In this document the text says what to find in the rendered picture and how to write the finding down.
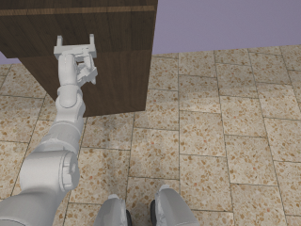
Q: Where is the left robot forearm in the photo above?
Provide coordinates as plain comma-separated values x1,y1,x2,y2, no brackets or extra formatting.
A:
19,85,86,189

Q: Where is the robot left hand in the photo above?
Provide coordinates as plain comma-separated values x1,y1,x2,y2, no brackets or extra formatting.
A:
58,46,98,88

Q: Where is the drawer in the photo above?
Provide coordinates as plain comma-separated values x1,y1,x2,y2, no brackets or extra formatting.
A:
0,0,155,58

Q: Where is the left robot shin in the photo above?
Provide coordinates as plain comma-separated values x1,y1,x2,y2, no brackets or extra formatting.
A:
108,194,128,226

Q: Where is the robot shin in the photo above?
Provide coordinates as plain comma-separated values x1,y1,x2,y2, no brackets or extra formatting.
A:
108,194,128,226
155,185,170,226

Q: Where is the right robot shin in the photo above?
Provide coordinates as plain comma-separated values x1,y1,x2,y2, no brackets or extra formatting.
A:
155,185,170,226

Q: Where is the handle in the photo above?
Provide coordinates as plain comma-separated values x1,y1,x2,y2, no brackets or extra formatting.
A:
54,34,97,60

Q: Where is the robot left upper arm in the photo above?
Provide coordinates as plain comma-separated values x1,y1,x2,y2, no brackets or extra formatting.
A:
0,150,80,226

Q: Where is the cabinet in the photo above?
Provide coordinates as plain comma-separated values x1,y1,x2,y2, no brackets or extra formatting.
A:
18,0,158,118

